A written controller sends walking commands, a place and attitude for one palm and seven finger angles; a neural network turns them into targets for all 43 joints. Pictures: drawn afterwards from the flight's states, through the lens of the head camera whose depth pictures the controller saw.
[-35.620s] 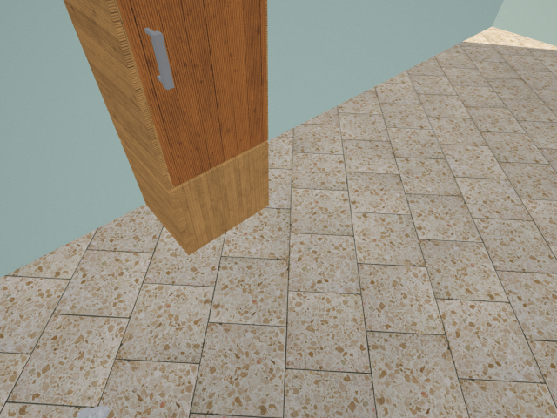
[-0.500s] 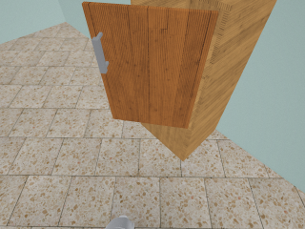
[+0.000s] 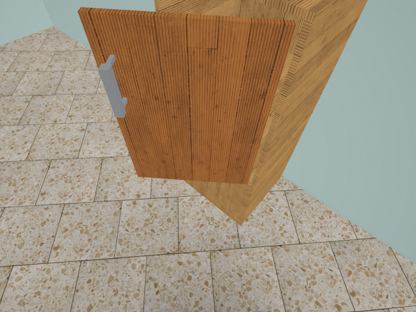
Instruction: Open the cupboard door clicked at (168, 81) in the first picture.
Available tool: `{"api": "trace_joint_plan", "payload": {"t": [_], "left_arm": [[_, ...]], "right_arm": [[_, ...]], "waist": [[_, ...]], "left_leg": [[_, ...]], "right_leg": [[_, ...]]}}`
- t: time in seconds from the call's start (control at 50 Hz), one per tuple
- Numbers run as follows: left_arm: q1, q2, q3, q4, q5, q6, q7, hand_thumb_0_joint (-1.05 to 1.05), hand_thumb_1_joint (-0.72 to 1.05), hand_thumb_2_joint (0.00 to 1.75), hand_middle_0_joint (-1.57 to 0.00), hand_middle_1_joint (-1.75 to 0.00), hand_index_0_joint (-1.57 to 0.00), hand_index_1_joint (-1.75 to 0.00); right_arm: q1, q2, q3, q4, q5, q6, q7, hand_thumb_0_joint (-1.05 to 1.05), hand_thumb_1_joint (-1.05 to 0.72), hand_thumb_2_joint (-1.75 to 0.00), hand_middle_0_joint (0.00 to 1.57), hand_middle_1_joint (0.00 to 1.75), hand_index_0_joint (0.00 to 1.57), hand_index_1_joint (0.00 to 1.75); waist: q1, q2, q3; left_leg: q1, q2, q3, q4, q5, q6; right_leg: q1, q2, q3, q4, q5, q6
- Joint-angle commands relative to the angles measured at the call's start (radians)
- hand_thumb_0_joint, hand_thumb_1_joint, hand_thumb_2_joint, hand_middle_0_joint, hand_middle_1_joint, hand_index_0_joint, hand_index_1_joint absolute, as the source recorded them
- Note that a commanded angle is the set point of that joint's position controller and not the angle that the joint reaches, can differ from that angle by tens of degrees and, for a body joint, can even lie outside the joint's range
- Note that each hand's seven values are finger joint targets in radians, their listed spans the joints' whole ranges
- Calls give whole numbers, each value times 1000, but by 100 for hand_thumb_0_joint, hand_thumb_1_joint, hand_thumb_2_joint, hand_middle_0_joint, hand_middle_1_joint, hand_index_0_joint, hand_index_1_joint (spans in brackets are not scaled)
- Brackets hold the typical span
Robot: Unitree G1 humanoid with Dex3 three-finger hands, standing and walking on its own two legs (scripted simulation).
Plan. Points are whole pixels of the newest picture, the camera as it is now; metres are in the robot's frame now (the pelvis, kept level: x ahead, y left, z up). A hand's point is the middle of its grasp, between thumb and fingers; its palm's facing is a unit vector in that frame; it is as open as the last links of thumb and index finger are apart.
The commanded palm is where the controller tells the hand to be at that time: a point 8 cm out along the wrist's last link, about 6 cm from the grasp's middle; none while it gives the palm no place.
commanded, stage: come to a stop and stand still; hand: left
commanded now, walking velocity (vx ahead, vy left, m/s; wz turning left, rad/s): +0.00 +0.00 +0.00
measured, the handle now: (116, 87) +0.56 +0.25 +0.09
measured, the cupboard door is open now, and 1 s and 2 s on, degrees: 37 37 37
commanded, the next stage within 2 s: look again from close up in 0.48 s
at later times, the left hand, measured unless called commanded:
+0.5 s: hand out of the picture +0.03 +0.13 -0.17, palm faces +0.04 -0.98 -0.19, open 7.2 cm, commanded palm none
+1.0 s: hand out of the picture +0.01 +0.14 -0.17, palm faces -0.01 -0.98 -0.20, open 7.4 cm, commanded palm none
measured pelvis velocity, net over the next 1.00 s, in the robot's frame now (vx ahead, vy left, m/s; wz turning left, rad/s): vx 0.00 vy -0.04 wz -0.02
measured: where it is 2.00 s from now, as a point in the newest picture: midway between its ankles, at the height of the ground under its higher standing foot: outside the picture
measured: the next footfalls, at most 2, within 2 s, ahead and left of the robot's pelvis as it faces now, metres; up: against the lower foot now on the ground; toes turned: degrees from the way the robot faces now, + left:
right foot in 0.08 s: +0.01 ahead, -0.15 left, +0.00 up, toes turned -3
right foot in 1.86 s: +0.00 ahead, -0.09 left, +0.00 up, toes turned -7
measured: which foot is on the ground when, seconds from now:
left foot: down 0.00-1.00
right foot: up 0.00-0.06, down 0.08-1.00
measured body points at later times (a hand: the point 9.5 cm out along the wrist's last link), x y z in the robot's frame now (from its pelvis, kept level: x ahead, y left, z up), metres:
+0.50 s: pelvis +0.00 -0.05 +0.00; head +0.01 -0.05 +0.45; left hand +0.03 +0.18 -0.16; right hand -0.01 -0.27 -0.16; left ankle +0.00 +0.07 -0.74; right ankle -0.03 -0.15 -0.74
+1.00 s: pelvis +0.00 -0.04 +0.00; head +0.01 -0.04 +0.45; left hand +0.01 +0.19 -0.16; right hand +0.02 -0.27 -0.16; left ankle +0.00 +0.07 -0.74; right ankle -0.03 -0.15 -0.74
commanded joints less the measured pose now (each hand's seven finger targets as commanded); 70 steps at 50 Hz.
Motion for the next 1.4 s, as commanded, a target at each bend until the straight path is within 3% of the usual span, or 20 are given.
{"api": "trace_joint_plan", "payload": {"t": [0.0,0.02,0.06,0.08,0.12,0.22,0.26,0.28,0.32,0.46,0.48,0.5,0.52,0.56,0.6,0.74,0.92,1.2,1.3,1.38], "left_arm": [[152,31,1,-20,-2,-26,4,0,90,90,-20,-30,-20,-30],[164,56,4,-16,1,-33,7,0,90,90,-20,-30,-20,-30],[95,160,6,-30,9,-52,14,0,90,90,-20,-30,-20,-30],[79,166,-3,-34,6,-53,13,0,90,90,-20,-30,-20,-30],[44,133,-15,-15,2,-68,18,0,90,90,-20,-30,-20,-30],[48,110,-23,28,-13,-75,22,0,90,90,-20,-30,-20,-30],[54,72,-27,38,-23,-71,18,0,90,90,-20,-30,-20,-30],[68,52,-30,37,-26,-65,18,0,90,90,-20,-30,-20,-30],[70,52,-30,58,-21,-48,17,0,90,90,-20,-30,-20,-30],[103,41,-36,96,-20,-65,11,0,90,90,-20,-30,-20,-30],[216,68,-46,110,2,-90,58,0,90,90,-20,-30,-20,-30],[159,110,-42,66,-5,-105,52,0,90,90,-20,-30,-20,-30],[128,104,-43,44,-7,-109,45,0,90,90,-20,-30,-20,-30],[130,79,-50,35,-8,-112,37,0,90,90,-20,-30,-20,-30],[163,62,-56,45,-11,-106,33,0,90,90,-20,-30,-20,-30],[188,53,-65,59,-10,-87,24,0,90,90,-20,-30,-20,-30],[191,76,-63,70,-12,-91,22,0,90,90,-20,-30,-20,-30],[159,92,-57,85,-10,-86,21,0,90,90,-20,-30,-20,-30],[167,106,-41,67,-9,-77,28,0,90,90,-20,-30,-20,-30],[173,144,-19,40,-4,-68,33,0,90,90,-20,-30,-20,-30]], "right_arm": [[66,-181,-47,-37,8,-4,3,0,-90,-90,20,30,20,30],[76,-162,-48,-37,14,-2,7,0,-90,-90,20,30,20,30],[105,-48,-22,-50,24,5,25,0,-90,-90,20,30,20,30],[60,-43,-15,-65,22,15,28,0,-90,-90,20,30,20,30],[76,-60,-15,-39,18,25,18,0,-90,-90,20,30,20,30],[127,-39,2,31,24,9,12,0,-90,-90,20,30,20,30],[162,-55,6,66,20,-8,6,0,-90,-90,20,30,20,30],[149,-84,6,66,16,-12,3,0,-90,-90,20,30,20,30],[113,-75,11,74,15,-13,2,0,-90,-90,20,30,20,30],[158,-48,15,95,17,-17,0,0,-90,-90,20,30,20,30],[57,-93,17,18,26,-40,11,0,-90,-90,20,30,20,30],[135,-27,25,-4,23,-34,21,0,-90,-90,20,30,20,30],[178,-35,27,2,21,-33,25,0,-90,-90,20,30,20,30],[182,-38,34,-3,14,-45,27,0,-90,-90,20,30,20,30],[179,-62,38,-13,18,-51,21,0,-90,-90,20,30,20,30],[152,-82,46,-7,19,-45,20,0,-90,-90,20,30,20,30],[136,-94,48,29,20,-56,17,0,-90,-90,20,30,20,30],[110,-102,45,64,20,-55,11,0,-90,-90,20,30,20,30],[112,-91,40,44,19,-38,14,0,-90,-90,20,30,20,30],[98,-94,27,2,17,-18,19,0,-90,-90,20,30,20,30]], "waist": [[22,136,-167],[25,84,-155],[-9,-231,-80],[8,-185,-67],[-9,-290,-81],[-14,-157,-82],[-10,-38,-85],[5,25,-64],[18,130,-3],[7,-21,-16],[51,-14,20],[-22,-19,-67],[-32,-47,-106],[-25,33,-81],[-11,8,-70],[2,-47,39],[12,-21,-32],[17,-11,-20],[27,-14,-26],[31,-94,-20]], "left_leg": [[97,197,-191,-84,276,89],[56,153,-165,-47,176,51],[-57,-25,-49,104,-224,-54],[-32,-52,-82,190,-296,-56],[-51,-52,-117,282,-311,-59],[61,-53,-99,32,-132,-70],[188,15,-167,-86,209,-40],[167,61,-197,-91,250,-20],[83,56,-222,-136,125,-7],[141,20,-180,-157,35,-22],[80,10,-130,79,87,-42],[78,-18,-136,53,-93,-32],[104,-21,-136,31,-87,-30],[130,-8,-148,-17,60,-17],[118,16,-176,-41,125,1],[85,5,-179,-115,-18,8],[144,10,-166,-114,88,7],[161,20,-161,-129,127,4],[129,3,-136,-86,113,-9],[66,-33,-97,-13,27,-26]], "right_leg": [[190,9,-43,-316,173,-9],[245,-9,-25,-422,254,-13],[202,-266,222,-565,381,-118],[135,-296,210,-563,511,-158],[194,-246,173,-496,760,-175],[276,-182,108,-417,815,-142],[209,-110,72,-403,578,-76],[200,-83,67,-437,442,-55],[218,-63,58,-471,268,-45],[222,-74,80,-547,254,-56],[183,-136,150,-507,690,-30],[215,-179,171,-501,565,-80],[195,-151,147,-490,383,-102],[164,-100,103,-447,380,-98],[185,-69,80,-416,355,-80],[135,-57,93,-463,169,-66],[192,-71,93,-461,303,-60],[211,-76,88,-474,359,-56],[218,-124,127,-445,428,-76],[218,-196,202,-454,433,-112]]}}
